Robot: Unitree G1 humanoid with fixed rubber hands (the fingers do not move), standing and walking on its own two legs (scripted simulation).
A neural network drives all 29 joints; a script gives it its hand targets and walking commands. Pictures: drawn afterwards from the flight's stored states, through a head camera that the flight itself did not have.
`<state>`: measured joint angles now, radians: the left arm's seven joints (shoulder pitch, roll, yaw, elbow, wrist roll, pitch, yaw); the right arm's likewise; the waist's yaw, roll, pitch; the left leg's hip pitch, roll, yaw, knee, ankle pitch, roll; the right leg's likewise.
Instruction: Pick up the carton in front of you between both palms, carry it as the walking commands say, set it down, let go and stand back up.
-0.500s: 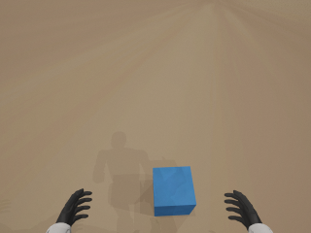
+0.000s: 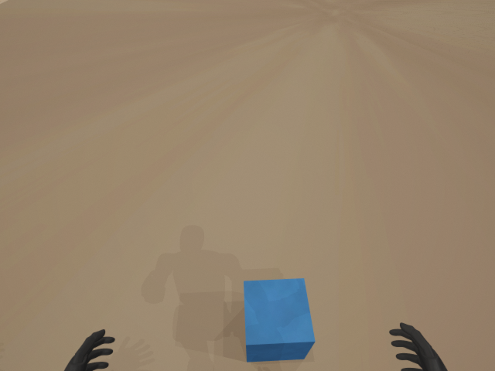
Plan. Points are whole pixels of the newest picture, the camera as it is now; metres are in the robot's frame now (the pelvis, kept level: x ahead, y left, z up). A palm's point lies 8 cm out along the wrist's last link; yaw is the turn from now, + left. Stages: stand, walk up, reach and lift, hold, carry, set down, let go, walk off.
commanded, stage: stand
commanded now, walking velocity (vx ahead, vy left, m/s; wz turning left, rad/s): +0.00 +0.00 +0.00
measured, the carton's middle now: (274, 321) +0.38 -0.08 -0.64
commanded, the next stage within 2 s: none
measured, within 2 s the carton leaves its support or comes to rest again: neither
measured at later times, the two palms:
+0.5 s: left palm out of the picture +0.11 +0.28 -0.09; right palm out of the picture +0.11 -0.30 -0.09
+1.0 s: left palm out of the picture +0.07 +0.29 -0.09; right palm out of the picture +0.07 -0.31 -0.10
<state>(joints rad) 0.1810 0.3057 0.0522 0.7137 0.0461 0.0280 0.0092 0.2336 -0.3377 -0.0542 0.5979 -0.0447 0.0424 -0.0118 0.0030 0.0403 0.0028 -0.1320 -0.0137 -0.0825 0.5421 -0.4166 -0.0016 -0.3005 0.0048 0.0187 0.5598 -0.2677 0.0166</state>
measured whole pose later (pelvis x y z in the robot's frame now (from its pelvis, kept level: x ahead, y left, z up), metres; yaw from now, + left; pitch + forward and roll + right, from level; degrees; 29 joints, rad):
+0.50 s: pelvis +0.00 -0.01 +0.00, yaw +1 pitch -1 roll +0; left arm 0.14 0.33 0.03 0.88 0.03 0.00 0.02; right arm 0.24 -0.36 -0.03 0.75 -0.04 0.01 -0.03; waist 0.01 0.03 0.02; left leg -0.09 -0.01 -0.10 0.49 -0.39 -0.01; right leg -0.26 0.00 0.00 0.54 -0.26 0.00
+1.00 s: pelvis -0.02 -0.01 +0.01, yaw +0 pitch -2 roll +0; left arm 0.12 0.35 0.02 0.99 0.02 0.00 0.01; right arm 0.22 -0.38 -0.01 0.87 -0.03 0.00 -0.02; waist 0.01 0.02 0.03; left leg -0.05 -0.01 -0.09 0.42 -0.33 -0.02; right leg -0.23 0.00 0.01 0.46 -0.19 0.00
